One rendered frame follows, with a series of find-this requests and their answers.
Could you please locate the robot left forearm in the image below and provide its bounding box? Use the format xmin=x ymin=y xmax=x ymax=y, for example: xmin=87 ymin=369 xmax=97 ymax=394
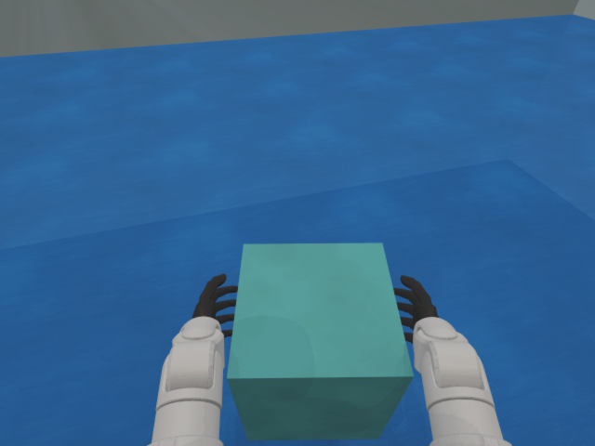
xmin=147 ymin=317 xmax=225 ymax=446

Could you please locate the robot left hand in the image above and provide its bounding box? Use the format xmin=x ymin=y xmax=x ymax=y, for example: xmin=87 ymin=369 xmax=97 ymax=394
xmin=192 ymin=274 xmax=238 ymax=337

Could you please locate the carton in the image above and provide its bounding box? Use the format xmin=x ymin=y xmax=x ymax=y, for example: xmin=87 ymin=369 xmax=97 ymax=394
xmin=227 ymin=243 xmax=414 ymax=440

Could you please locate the robot right hand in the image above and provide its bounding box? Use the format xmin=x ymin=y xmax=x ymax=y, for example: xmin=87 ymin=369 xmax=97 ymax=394
xmin=393 ymin=275 xmax=439 ymax=344

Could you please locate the robot right forearm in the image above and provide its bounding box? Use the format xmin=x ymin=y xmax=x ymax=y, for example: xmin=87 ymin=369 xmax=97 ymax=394
xmin=413 ymin=317 xmax=512 ymax=446

